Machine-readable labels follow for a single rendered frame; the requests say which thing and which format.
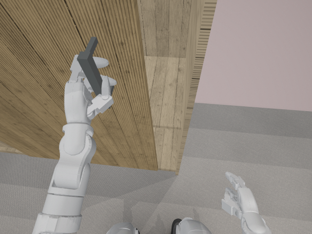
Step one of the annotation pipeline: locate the right robot foot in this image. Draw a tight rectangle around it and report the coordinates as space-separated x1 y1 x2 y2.
171 218 182 234

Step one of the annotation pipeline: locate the robot right thigh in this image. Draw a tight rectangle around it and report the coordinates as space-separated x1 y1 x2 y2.
176 219 212 234

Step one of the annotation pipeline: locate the left robot hand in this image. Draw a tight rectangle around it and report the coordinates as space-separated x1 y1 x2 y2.
64 55 117 125

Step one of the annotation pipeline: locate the right robot hand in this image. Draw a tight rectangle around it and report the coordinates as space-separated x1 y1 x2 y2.
222 172 259 220

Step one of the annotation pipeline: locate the robot left forearm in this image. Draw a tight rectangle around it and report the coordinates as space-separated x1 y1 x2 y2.
32 122 97 234

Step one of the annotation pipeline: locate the robot right forearm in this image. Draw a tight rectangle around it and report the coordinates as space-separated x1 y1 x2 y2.
241 212 272 234

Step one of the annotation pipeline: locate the handle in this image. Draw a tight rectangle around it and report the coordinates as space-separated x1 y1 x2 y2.
77 37 114 109

